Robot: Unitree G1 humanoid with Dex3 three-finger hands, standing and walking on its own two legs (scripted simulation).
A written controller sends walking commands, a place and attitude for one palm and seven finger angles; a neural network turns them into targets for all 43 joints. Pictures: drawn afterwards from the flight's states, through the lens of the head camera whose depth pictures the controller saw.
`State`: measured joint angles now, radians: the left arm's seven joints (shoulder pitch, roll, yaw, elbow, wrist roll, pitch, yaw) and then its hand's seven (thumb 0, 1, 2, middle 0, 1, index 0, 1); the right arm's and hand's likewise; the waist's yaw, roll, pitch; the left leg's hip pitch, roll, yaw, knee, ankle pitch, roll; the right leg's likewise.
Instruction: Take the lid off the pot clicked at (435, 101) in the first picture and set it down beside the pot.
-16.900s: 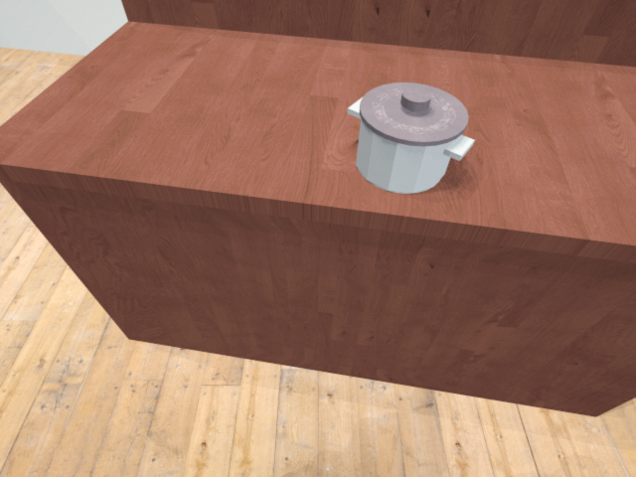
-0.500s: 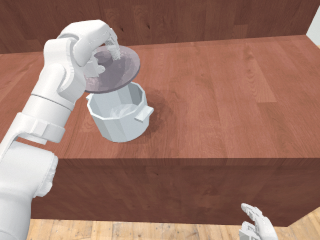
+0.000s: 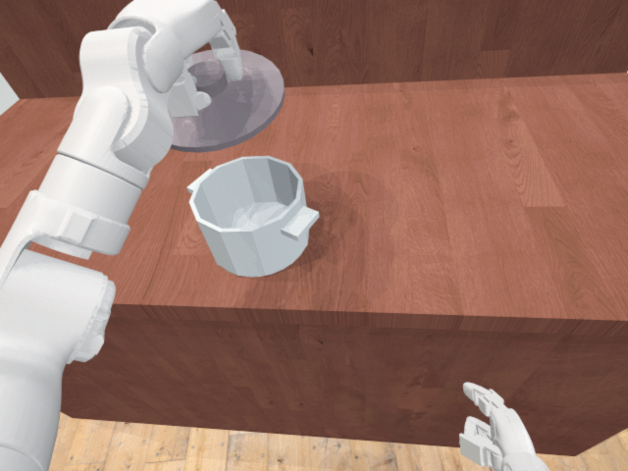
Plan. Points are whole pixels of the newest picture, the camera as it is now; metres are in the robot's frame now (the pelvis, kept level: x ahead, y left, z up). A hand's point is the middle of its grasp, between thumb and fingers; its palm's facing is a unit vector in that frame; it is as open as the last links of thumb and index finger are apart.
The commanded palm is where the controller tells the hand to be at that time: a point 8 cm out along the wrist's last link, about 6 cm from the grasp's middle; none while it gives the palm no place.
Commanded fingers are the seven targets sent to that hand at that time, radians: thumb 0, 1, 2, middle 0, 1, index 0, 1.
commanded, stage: lift the lid straight up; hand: left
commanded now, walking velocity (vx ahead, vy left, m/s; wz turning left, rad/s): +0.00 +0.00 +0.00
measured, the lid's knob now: (206, 79) +0.47 +0.14 +0.28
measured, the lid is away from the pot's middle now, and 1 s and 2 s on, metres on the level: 0.02 0.12 0.22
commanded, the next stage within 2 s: move the lid sideways beside the pot in 0.14 s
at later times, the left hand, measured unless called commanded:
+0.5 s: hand (170, 81) +0.45 +0.18 +0.29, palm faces -0.08 -0.05 -1.00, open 7.5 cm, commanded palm +0.41 +0.19 +0.37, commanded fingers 0.00 0.42 1.30 -1.03 -0.75 -1.01 -0.72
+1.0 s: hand (108, 92) +0.44 +0.24 +0.29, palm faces -0.11 -0.04 -0.99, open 7.5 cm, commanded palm +0.41 +0.24 +0.37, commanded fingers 0.00 0.42 1.30 -1.03 -0.75 -1.01 -0.72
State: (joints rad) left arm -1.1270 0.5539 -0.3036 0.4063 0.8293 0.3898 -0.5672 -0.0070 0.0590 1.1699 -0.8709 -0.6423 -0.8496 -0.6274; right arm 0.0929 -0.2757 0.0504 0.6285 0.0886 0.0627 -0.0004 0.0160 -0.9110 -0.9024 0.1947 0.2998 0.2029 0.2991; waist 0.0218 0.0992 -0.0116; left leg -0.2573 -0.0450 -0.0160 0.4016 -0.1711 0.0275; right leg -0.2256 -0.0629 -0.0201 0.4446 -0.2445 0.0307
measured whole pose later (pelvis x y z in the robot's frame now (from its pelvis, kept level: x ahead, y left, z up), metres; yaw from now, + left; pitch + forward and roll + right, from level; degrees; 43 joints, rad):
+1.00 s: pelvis +0.00 +0.00 +0.00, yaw +0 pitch +3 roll +0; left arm -1.11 0.73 -0.18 0.53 0.88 0.31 -0.63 -0.01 0.06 1.17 -0.87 -0.64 -0.85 -0.63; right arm 0.14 -0.29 0.04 0.61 0.10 0.10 -0.01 0.02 -0.91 -0.90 0.20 0.30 0.20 0.30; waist 0.00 0.08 0.00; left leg -0.29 -0.04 -0.02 0.42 -0.18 0.03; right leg -0.23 -0.06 -0.03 0.42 -0.23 0.04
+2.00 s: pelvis +0.01 +0.00 +0.00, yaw +0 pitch +4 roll -1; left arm -1.13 0.92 -0.06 0.74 0.94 0.15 -0.63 -0.01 0.06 1.17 -0.87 -0.64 -0.85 -0.62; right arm 0.19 -0.30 0.05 0.63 0.11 0.15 -0.05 0.01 -0.91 -0.90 0.20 0.30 0.20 0.30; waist -0.03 0.06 0.02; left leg -0.31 -0.02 -0.03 0.43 -0.19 0.03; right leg -0.23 -0.04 -0.04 0.37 -0.21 0.03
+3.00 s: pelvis +0.00 +0.00 +0.00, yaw +0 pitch +4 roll -1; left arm -1.02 0.91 -0.01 0.74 0.92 0.17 -0.61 -0.01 0.07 1.16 -0.87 -0.65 -0.84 -0.62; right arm 0.20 -0.31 0.04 0.62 0.12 0.16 -0.04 0.01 -0.91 -0.90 0.20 0.30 0.20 0.30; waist -0.04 0.07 0.02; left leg -0.32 -0.01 -0.04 0.46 -0.20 0.02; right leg -0.24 -0.03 -0.04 0.40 -0.22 0.02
